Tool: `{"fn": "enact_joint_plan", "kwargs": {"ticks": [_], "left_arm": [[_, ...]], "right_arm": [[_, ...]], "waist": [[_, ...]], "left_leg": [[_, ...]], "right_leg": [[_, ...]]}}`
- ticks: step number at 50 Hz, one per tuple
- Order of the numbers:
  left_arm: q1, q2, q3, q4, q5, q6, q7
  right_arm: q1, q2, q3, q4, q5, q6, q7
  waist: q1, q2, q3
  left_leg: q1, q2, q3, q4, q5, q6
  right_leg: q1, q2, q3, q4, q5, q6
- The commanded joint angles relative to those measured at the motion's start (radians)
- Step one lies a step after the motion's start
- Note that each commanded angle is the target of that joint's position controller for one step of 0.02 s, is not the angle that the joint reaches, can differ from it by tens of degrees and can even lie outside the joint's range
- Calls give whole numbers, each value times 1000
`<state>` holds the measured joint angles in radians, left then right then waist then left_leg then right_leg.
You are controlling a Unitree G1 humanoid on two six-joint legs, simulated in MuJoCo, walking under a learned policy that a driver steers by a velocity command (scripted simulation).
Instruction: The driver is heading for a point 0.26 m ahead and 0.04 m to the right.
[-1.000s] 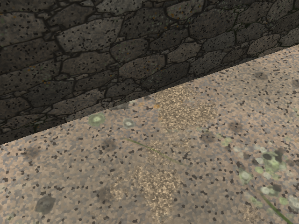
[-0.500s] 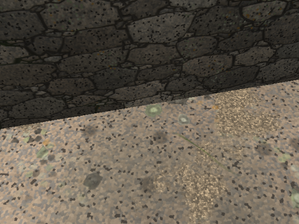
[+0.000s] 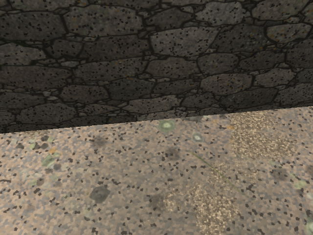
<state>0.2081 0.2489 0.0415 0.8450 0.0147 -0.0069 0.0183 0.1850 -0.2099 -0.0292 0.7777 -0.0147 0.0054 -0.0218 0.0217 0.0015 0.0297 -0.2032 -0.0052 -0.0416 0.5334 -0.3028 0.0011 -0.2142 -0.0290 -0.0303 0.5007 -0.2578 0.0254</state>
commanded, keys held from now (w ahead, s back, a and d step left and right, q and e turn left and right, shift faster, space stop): no key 0.84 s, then w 0.16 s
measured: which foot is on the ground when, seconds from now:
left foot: down 0.00-1.00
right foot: down 0.00-1.00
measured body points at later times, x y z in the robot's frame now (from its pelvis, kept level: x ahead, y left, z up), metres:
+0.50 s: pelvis +0.00 +0.00 +0.00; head +0.01 +0.00 +0.45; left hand +0.06 +0.26 -0.14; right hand +0.08 -0.25 -0.14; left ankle -0.01 +0.12 -0.74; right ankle +0.01 -0.13 -0.74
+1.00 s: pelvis +0.02 -0.01 +0.00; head +0.02 -0.01 +0.45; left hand +0.02 +0.25 -0.16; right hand +0.02 -0.26 -0.16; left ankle -0.01 +0.12 -0.73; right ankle +0.00 -0.13 -0.73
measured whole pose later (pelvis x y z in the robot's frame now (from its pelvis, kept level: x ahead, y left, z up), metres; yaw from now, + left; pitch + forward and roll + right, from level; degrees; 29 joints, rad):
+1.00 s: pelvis +0.02 -0.01 +0.00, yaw -1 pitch -1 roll +0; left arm 0.29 0.20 0.03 1.11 -0.01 -0.02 0.04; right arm 0.31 -0.20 -0.04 1.05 0.02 -0.02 -0.04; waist 0.00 0.00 -0.01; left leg -0.20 -0.01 -0.03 0.56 -0.38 0.03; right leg -0.26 -0.02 -0.01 0.63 -0.44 -0.02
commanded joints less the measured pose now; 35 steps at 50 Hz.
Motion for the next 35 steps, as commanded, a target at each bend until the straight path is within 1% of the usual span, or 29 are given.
{"fn": "enact_joint_plan", "kwargs": {"ticks": [1,9,20,35], "left_arm": [[-9,96,22,-29,-3,-11,7],[4,98,23,45,-8,-5,19],[15,87,19,137,-11,2,27],[42,63,8,220,-13,5,32]], "right_arm": [[-11,-120,-30,-44,1,-15,-4],[7,-109,-30,19,5,-19,-5],[36,-106,-28,116,9,-18,-13],[73,-95,-17,214,12,-15,-20]], "waist": [[-7,21,-17],[-6,10,-21],[-7,7,-5],[-10,0,11]], "left_leg": [[-44,64,-74,-123,132,36],[-29,45,-49,-120,176,31],[-21,30,-25,-128,192,25],[-24,20,-8,-142,177,22]], "right_leg": [[27,-24,30,-57,113,-3],[41,-27,30,-59,135,-4],[42,-23,25,-71,138,-8],[36,-14,18,-84,126,-12]]}}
